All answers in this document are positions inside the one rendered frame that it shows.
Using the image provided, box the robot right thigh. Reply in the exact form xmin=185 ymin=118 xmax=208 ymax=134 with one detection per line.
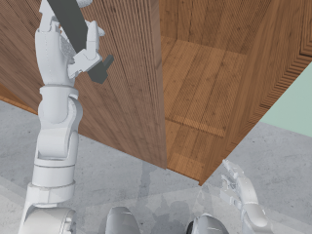
xmin=192 ymin=215 xmax=229 ymax=234

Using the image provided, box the robot left hand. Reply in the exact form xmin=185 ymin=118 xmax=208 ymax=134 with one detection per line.
xmin=35 ymin=0 xmax=105 ymax=87

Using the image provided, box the handle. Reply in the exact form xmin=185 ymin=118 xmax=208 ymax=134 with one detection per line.
xmin=47 ymin=0 xmax=114 ymax=84

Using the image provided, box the robot right hand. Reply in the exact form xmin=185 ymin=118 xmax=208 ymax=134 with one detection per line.
xmin=219 ymin=159 xmax=258 ymax=211

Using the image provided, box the right robot forearm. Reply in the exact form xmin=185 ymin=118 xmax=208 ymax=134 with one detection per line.
xmin=240 ymin=203 xmax=274 ymax=234

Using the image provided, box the left robot forearm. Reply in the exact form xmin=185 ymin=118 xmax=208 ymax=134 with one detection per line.
xmin=18 ymin=84 xmax=83 ymax=234

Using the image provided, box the robot thigh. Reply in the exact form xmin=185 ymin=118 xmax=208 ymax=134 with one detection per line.
xmin=105 ymin=206 xmax=141 ymax=234
xmin=192 ymin=215 xmax=229 ymax=234

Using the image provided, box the wardrobe door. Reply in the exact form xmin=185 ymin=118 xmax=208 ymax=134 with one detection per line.
xmin=0 ymin=83 xmax=31 ymax=108
xmin=0 ymin=0 xmax=168 ymax=170

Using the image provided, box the robot left thigh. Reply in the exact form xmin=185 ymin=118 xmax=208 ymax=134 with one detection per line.
xmin=105 ymin=206 xmax=141 ymax=234

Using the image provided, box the left robot upper arm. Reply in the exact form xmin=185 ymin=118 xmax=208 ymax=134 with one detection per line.
xmin=20 ymin=207 xmax=77 ymax=234

